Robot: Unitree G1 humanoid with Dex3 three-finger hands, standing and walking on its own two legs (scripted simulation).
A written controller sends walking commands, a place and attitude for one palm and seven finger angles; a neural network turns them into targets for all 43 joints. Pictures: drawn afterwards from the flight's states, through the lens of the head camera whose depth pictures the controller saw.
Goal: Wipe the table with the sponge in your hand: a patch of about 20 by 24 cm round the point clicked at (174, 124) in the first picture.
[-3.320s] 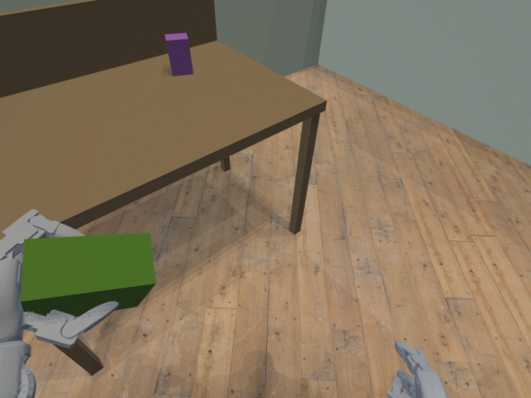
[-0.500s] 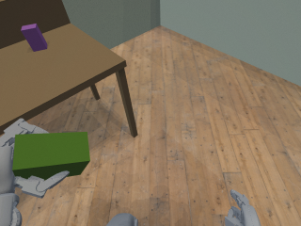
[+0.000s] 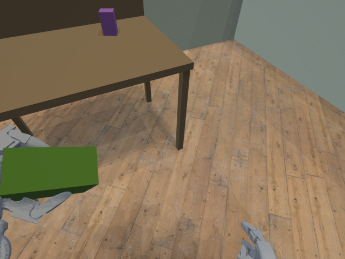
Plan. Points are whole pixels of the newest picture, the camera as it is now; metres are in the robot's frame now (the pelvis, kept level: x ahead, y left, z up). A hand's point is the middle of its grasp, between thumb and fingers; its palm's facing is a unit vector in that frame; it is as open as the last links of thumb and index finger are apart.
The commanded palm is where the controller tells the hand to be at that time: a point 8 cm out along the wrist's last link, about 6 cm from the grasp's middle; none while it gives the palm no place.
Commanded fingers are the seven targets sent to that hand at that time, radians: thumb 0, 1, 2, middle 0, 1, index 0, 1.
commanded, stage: take the last steps up to it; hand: left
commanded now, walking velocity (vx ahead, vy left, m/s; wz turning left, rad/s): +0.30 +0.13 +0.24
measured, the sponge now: (64, 173) +0.22 +0.21 +0.16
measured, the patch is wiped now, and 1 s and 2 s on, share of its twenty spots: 0.00 0.00 0.00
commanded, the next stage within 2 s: none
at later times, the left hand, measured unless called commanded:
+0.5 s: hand out of the picture +0.14 +0.29 +0.18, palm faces +0.53 -0.76 -0.37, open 10.2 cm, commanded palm +0.09 +0.32 +0.18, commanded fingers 0.00 0.10 1.30 -1.20 -1.60 -1.20 -1.60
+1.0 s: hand (6, 170) +0.21 +0.30 +0.17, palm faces +0.48 -0.77 -0.41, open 10.2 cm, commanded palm +0.15 +0.34 +0.18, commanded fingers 0.00 0.10 1.30 -1.20 -1.60 -1.20 -1.60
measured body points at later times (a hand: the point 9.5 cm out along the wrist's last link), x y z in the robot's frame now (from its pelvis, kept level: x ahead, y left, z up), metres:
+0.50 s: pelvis -0.04 +0.02 +0.00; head -0.05 +0.03 +0.44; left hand +0.11 +0.33 +0.20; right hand +0.14 -0.23 -0.07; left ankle -0.05 +0.15 -0.74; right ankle +0.00 -0.10 -0.71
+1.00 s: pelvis +0.03 +0.04 +0.00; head +0.05 +0.05 +0.45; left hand +0.18 +0.34 +0.19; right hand +0.21 -0.19 -0.08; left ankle +0.05 +0.17 -0.72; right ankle +0.04 -0.07 -0.73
